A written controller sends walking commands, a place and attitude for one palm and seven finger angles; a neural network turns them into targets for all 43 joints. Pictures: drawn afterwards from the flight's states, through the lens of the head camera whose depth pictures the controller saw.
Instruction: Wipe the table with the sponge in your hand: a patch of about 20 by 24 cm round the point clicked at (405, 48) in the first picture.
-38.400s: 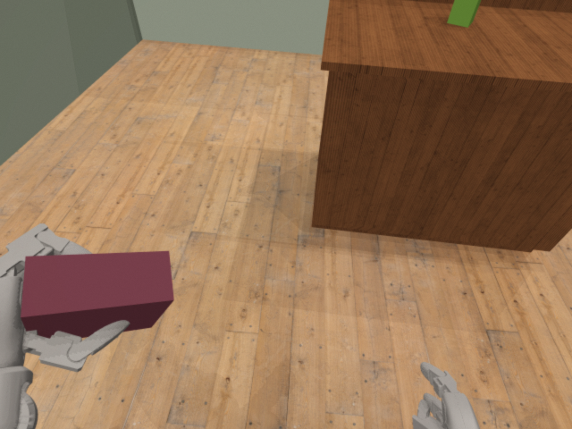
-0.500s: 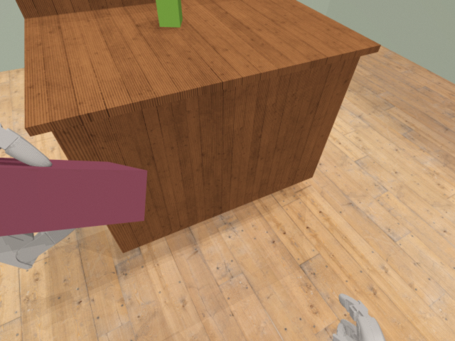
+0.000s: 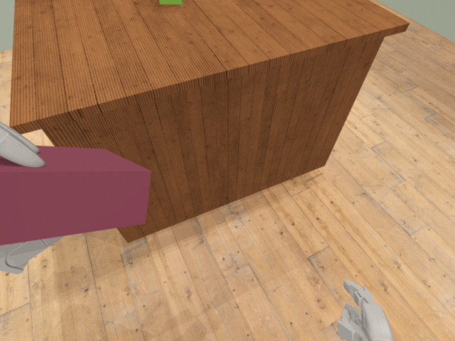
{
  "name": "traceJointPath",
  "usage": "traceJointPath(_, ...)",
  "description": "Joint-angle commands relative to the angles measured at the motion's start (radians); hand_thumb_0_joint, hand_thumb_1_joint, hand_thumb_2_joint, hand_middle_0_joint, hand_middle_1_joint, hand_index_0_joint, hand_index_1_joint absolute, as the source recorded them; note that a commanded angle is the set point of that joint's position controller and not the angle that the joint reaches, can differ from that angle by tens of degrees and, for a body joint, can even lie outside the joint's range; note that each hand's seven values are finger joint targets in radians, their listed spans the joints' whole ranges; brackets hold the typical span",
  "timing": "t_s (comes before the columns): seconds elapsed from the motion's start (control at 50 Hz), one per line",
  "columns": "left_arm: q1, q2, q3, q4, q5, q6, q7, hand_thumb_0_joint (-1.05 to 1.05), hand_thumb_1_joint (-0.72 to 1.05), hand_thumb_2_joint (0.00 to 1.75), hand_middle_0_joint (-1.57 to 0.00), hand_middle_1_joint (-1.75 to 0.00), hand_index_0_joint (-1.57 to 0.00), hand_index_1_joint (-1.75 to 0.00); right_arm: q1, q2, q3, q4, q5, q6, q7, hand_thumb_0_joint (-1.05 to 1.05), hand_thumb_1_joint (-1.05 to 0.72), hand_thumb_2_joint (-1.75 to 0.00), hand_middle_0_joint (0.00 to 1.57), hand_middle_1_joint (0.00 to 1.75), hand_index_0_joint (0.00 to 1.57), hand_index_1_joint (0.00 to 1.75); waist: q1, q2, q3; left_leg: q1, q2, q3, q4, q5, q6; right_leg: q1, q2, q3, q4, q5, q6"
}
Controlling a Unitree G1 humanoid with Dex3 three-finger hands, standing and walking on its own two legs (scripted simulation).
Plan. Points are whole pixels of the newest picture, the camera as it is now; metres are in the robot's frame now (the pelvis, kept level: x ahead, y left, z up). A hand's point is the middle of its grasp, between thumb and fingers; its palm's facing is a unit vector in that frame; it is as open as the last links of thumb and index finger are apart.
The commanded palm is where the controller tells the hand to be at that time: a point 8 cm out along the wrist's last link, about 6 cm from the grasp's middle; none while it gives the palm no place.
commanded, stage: stop stepping back and stand still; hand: left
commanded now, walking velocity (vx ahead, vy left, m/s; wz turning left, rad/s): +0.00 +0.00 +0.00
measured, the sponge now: (83, 182) +0.24 +0.17 +0.24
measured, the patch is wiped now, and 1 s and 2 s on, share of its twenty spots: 0.95 0.95 0.95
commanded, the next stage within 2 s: stand and wait in 0.86 s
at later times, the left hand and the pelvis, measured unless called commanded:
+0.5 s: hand out of the picture +0.19 +0.26 +0.30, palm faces +0.53 -0.75 -0.39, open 9.5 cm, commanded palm +0.14 +0.31 +0.29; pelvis -0.02 +0.03 +0.01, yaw +0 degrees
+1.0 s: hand out of the picture +0.20 +0.26 +0.29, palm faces +0.53 -0.75 -0.40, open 9.5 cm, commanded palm +0.14 +0.31 +0.29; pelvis -0.02 +0.03 +0.01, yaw +0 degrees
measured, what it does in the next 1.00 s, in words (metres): stands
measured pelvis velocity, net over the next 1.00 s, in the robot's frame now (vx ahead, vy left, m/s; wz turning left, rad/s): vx -0.02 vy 0.03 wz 0.00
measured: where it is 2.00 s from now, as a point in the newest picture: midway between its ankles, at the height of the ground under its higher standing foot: outside the picture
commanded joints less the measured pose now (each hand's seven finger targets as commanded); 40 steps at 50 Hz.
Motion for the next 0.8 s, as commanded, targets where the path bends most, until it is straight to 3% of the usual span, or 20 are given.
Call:
traceJointPath(0.0,-0.236,0.183,0.164,0.094,-0.012,-0.003,0.058,0.0,0.1,1.3,-1.2,-1.6,-1.2,-1.6,-0.071,-0.103,-0.037,-0.124,0.023,-0.034,-0.003,0.0,-0.9,-0.9,0.2,0.3,0.2,0.3,-0.047,0.004,-0.287,0.104,0.044,-0.036,0.039,0.403,0.059,0.182,-0.179,0.207,-0.069,0.682,0.045)
traceJointPath(0.04,-0.269,0.172,0.15,0.168,-0.014,0.011,0.046,0.0,0.1,1.3,-1.2,-1.6,-1.2,-1.6,-0.082,-0.107,-0.041,-0.129,0.031,-0.017,-0.001,0.0,-0.9,-0.9,0.2,0.3,0.2,0.3,-0.046,-0.067,-0.263,0.089,0.033,-0.033,0.026,0.358,0.058,0.194,-0.185,0.195,-0.087,0.685,0.048)
traceJointPath(0.1,-0.206,0.155,0.129,0.169,-0.013,0.022,0.022,0.0,0.1,1.3,-1.2,-1.6,-1.2,-1.6,-0.11,-0.103,-0.033,-0.159,0.03,-0.004,0.004,0.0,-0.9,-0.9,0.2,0.3,0.2,0.3,-0.034,-0.035,-0.241,0.1,0.042,-0.041,-0.022,0.391,0.072,0.178,-0.164,0.141,-0.096,0.588,0.058)
traceJointPath(0.16,-0.139,0.144,0.108,0.029,-0.014,0.014,0.006,0.0,0.1,1.3,-1.2,-1.6,-1.2,-1.6,-0.139,-0.099,-0.028,-0.195,0.02,-0.006,0.012,0.0,-0.9,-0.9,0.2,0.3,0.2,0.3,-0.02,-0.025,-0.234,0.072,0.054,-0.058,-0.058,0.359,0.085,0.154,-0.142,0.12,-0.117,0.436,0.063)
traceJointPath(0.18,-0.127,0.155,0.111,-0.035,-0.013,0.008,0.006,0.0,0.1,1.3,-1.2,-1.6,-1.2,-1.6,-0.154,-0.1,-0.026,-0.205,0.015,-0.012,0.012,0.0,-0.9,-0.9,0.2,0.3,0.2,0.3,-0.016,0.036,-0.233,0.072,0.052,-0.056,-0.071,0.373,0.087,0.152,-0.145,0.121,-0.112,0.432,0.056)
traceJointPath(0.24,-0.083,0.171,0.128,-0.173,-0.014,-0.015,0.016,0.0,0.1,1.3,-1.2,-1.6,-1.2,-1.6,-0.146,-0.089,-0.016,-0.21,0.002,-0.03,0.012,0.0,-0.9,-0.9,0.2,0.3,0.2,0.3,-0.005,0.083,-0.27,0.081,0.074,-0.082,-0.115,0.365,0.095,0.13,-0.109,0.099,-0.085,0.334,0.059)
traceJointPath(0.28,-0.093,0.227,0.18,-0.239,-0.012,-0.03,0.031,0.0,0.1,1.3,-1.2,-1.6,-1.2,-1.6,-0.144,-0.09,-0.013,-0.201,-0.005,-0.045,0.004,0.0,-0.9,-0.9,0.2,0.3,0.2,0.3,0.002,0.139,-0.288,0.095,0.083,-0.096,-0.13,0.37,0.097,0.116,-0.101,0.097,-0.068,0.303,0.057)
traceJointPath(0.3,-0.106,0.197,0.158,-0.228,-0.014,-0.032,0.036,0.0,0.1,1.3,-1.2,-1.6,-1.2,-1.6,-0.138,-0.082,-0.006,-0.186,-0.006,-0.048,0.003,0.0,-0.9,-0.9,0.2,0.3,0.2,0.3,0.0,0.166,-0.283,0.093,0.087,-0.094,-0.139,0.352,0.094,0.109,-0.091,0.091,-0.064,0.274,0.058)
traceJointPath(0.34,-0.146,0.196,0.163,-0.182,-0.013,-0.033,0.048,0.0,0.1,1.3,-1.2,-1.6,-1.2,-1.6,-0.125,-0.086,-0.007,-0.169,-0.007,-0.055,-0.004,0.0,-0.9,-0.9,0.2,0.3,0.2,0.3,-0.002,0.186,-0.282,0.102,0.091,-0.091,-0.149,0.314,0.09,0.098,-0.082,0.091,-0.072,0.23,0.057)
traceJointPath(0.44,-0.293,0.14,0.113,0.089,-0.013,-0.004,0.046,0.0,0.1,1.3,-1.2,-1.6,-1.2,-1.6,-0.106,-0.098,-0.016,-0.131,0.006,-0.051,-0.018,0.0,-0.9,-0.9,0.2,0.3,0.2,0.3,-0.027,0.07,-0.199,0.07,0.064,-0.087,-0.142,0.044,0.076,0.058,-0.1,0.156,-0.18,0.149,0.051)
traceJointPath(0.48,-0.306,0.116,0.079,0.174,-0.011,0.012,0.035,0.0,0.1,1.3,-1.2,-1.6,-1.2,-1.6,-0.11,-0.1,-0.014,-0.132,0.009,-0.047,-0.016,0.0,-0.9,-0.9,0.2,0.3,0.2,0.3,-0.03,0.04,-0.168,0.07,0.05,-0.086,-0.131,0.012,0.075,0.029,-0.115,0.172,-0.22,0.099,0.046)
traceJointPath(0.56,-0.312,0.088,0.02,0.137,-0.007,0.021,0.015,0.0,0.1,1.3,-1.2,-1.6,-1.2,-1.6,-0.13,-0.095,-0.008,-0.156,0.009,-0.04,-0.009,0.0,-0.9,-0.9,0.2,0.3,0.2,0.3,-0.024,-0.02,-0.142,0.045,0.04,-0.082,-0.124,-0.022,0.079,0.0,-0.133,0.171,-0.262,-0.001,0.047)
traceJointPath(0.64,-0.228,0.112,0.042,-0.028,-0.003,0.001,0.016,0.0,0.1,1.3,-1.2,-1.6,-1.2,-1.6,-0.145,-0.09,-0.002,-0.179,-0.006,-0.046,-0.005,0.0,-0.9,-0.9,0.2,0.3,0.2,0.3,-0.011,0.046,-0.178,0.016,0.052,-0.096,-0.181,-0.002,0.088,0.044,-0.117,0.137,-0.205,0.042,0.048)
traceJointPath(0.66,-0.208,0.128,0.061,-0.074,-0.001,-0.007,0.019,0.0,0.1,1.3,-1.2,-1.6,-1.2,-1.6,-0.145,-0.086,-0.002,-0.177,-0.011,-0.049,-0.004,0.0,-0.9,-0.9,0.2,0.3,0.2,0.3,-0.008,0.06,-0.195,0.016,0.058,-0.103,-0.196,0.003,0.09,0.054,-0.109,0.127,-0.18,0.066,0.048)
traceJointPath(0.68,-0.198,0.175,0.107,-0.121,0.001,-0.017,0.027,0.0,0.1,1.3,-1.2,-1.6,-1.2,-1.6,-0.149,-0.09,-0.002,-0.184,-0.016,-0.052,-0.006,0.0,-0.9,-0.9,0.2,0.3,0.2,0.3,-0.003,0.113,-0.21,0.002,0.062,-0.115,-0.217,0.012,0.09,0.074,-0.102,0.111,-0.149,0.081,0.048)
traceJointPath(0.78,-0.148,0.188,0.154,-0.132,-0.005,-0.043,0.048,0.0,0.1,1.3,-1.2,-1.6,-1.2,-1.6,-0.132,-0.082,-0.002,-0.159,-0.019,-0.069,-0.009,0.0,-0.9,-0.9,0.2,0.3,0.2,0.3,-0.003,0.156,-0.245,0.024,0.078,-0.114,-0.211,0.106,0.086,0.09,-0.084,0.091,-0.094,0.148,0.05)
